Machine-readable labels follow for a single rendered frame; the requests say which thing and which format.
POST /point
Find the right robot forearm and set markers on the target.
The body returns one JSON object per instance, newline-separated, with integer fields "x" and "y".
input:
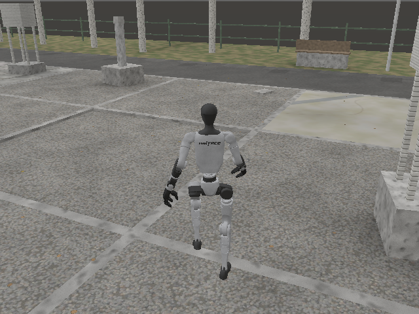
{"x": 242, "y": 166}

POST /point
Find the left robot forearm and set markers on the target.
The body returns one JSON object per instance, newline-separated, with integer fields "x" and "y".
{"x": 173, "y": 177}

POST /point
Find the right robot thigh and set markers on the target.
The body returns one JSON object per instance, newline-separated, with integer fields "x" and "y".
{"x": 226, "y": 197}

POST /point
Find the robot left hand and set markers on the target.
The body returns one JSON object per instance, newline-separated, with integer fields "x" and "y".
{"x": 166, "y": 196}

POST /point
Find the left robot foot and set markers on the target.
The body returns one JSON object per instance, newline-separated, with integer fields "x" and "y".
{"x": 197, "y": 244}

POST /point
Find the robot right hand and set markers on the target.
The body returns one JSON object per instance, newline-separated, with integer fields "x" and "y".
{"x": 240, "y": 174}

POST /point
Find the left robot upper arm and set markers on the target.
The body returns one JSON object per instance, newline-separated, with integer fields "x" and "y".
{"x": 184, "y": 149}

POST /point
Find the right robot upper arm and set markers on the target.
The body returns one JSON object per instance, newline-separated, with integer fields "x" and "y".
{"x": 233, "y": 146}

